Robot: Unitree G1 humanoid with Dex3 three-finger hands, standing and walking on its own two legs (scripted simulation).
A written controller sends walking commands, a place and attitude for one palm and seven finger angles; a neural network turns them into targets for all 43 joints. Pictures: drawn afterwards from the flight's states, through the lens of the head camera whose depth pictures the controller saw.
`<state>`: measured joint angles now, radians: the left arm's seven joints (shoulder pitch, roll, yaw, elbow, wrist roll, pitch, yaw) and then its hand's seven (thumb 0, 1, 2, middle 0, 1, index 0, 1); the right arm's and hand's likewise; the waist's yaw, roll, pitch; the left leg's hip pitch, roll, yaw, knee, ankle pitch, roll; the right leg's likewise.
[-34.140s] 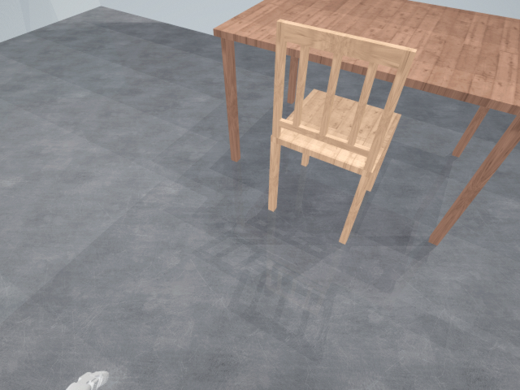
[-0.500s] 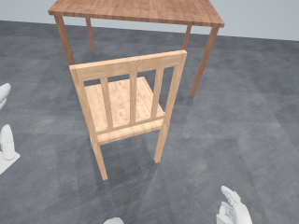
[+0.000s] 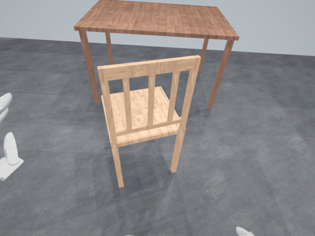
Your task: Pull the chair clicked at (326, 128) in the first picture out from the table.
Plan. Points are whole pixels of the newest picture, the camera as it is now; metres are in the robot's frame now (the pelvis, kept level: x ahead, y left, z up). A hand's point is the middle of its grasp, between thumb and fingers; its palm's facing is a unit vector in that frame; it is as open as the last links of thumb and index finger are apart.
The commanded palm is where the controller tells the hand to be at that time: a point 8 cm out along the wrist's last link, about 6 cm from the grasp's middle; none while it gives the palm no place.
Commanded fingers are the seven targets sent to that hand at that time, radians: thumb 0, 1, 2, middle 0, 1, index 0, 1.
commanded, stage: stop stepping back and stand still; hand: left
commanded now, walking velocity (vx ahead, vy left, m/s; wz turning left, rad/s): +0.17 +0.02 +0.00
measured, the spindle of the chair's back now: (151, 101) +0.68 +0.08 -0.07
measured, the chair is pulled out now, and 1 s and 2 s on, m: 0.58 0.58 0.58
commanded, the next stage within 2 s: let the arm hang, fingers relaxed in 0.34 s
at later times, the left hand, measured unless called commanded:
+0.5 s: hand (21, 165) +0.21 +0.30 +0.13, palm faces +0.40 -0.76 -0.52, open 7.4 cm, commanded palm none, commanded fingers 0.00 0.90 0.90 -0.20 -0.30 -0.20 -0.30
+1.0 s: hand out of the picture +0.03 +0.19 -0.15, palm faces +0.05 -0.97 -0.25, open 7.2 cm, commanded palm none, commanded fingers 0.00 0.90 0.90 -0.20 -0.30 -0.20 -0.30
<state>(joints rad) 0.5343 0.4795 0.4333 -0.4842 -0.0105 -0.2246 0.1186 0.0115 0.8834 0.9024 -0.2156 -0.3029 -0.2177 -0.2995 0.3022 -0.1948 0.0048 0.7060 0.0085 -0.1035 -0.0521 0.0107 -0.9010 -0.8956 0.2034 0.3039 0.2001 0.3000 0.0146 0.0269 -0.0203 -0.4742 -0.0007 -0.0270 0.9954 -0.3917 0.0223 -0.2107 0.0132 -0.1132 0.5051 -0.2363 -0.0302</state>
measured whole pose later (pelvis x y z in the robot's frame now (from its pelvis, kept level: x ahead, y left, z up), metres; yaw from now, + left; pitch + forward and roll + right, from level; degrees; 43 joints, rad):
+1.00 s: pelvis +0.01 +0.00 +0.01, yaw +3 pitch -2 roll +0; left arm 0.28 0.20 -0.01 0.98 0.01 0.01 0.02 -0.02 0.94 0.90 -0.20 -0.30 -0.21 -0.30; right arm 0.30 -0.17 0.00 0.99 -0.03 0.02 -0.02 0.00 -0.91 -0.90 0.20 0.30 0.20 0.30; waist -0.01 0.04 0.07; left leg -0.21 0.02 0.01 0.48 -0.24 -0.01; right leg -0.20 -0.01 -0.11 0.46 -0.23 -0.03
